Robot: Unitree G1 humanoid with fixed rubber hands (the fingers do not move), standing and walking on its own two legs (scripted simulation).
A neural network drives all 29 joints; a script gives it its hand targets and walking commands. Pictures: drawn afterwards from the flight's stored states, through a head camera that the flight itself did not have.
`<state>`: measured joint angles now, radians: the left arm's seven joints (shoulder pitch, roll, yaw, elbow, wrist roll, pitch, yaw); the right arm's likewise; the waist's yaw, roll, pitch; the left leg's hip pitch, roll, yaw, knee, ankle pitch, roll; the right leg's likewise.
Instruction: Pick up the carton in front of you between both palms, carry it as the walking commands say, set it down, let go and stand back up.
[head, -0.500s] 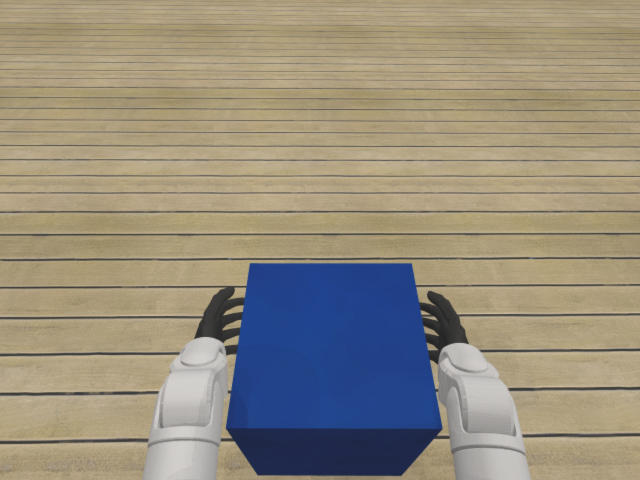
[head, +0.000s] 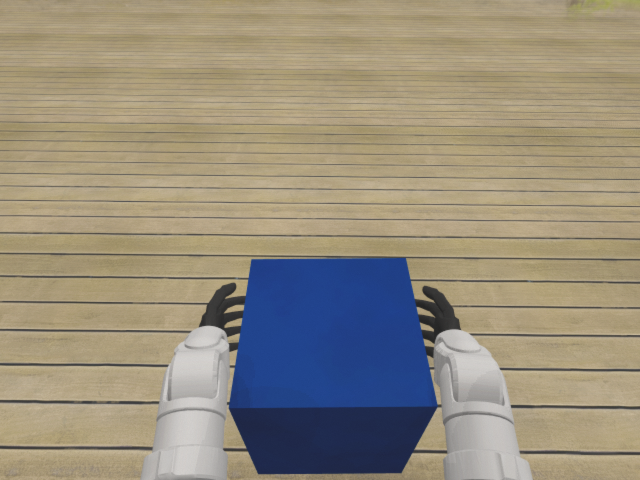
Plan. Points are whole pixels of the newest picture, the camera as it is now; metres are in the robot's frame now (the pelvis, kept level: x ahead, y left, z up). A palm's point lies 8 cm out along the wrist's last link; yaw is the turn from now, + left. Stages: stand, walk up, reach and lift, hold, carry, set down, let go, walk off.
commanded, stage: set down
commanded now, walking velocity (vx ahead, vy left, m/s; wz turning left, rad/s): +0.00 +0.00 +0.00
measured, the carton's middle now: (329, 370) +0.29 +0.00 -0.02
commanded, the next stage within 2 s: none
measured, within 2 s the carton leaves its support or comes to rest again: neither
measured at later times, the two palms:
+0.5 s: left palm (235, 351) +0.35 +0.15 -0.07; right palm (420, 356) +0.35 -0.15 -0.07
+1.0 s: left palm (245, 379) +0.39 +0.16 -0.24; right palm (395, 381) +0.40 -0.14 -0.24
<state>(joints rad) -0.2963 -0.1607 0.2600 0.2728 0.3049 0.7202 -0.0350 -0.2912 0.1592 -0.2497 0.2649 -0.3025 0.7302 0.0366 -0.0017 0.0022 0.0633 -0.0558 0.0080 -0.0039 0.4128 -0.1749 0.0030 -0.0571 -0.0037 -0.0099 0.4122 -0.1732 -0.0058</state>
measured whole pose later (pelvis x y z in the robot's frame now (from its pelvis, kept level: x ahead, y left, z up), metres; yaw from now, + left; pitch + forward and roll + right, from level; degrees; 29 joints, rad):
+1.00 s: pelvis -0.02 +0.01 -0.17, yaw -2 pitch +40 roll +0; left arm -0.68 -0.10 0.45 0.59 0.20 0.20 0.01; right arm -0.69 0.10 -0.40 0.61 -0.22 0.20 -0.03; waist 0.03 -0.01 -0.24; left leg -1.60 -0.03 -0.02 1.36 -0.46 -0.01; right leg -1.61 0.03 0.03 1.35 -0.44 0.01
